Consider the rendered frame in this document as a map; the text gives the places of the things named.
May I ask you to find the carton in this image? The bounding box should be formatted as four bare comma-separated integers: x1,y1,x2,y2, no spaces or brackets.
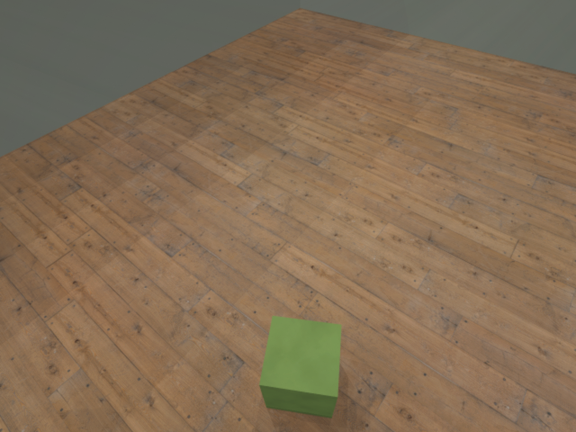
259,316,341,419

